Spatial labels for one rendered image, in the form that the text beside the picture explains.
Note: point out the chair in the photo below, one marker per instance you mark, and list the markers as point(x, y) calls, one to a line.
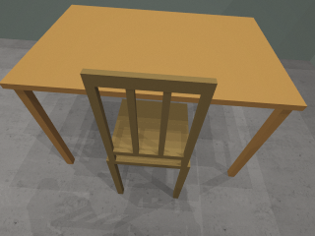
point(149, 133)

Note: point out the table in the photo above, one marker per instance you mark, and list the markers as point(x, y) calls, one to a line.
point(231, 49)

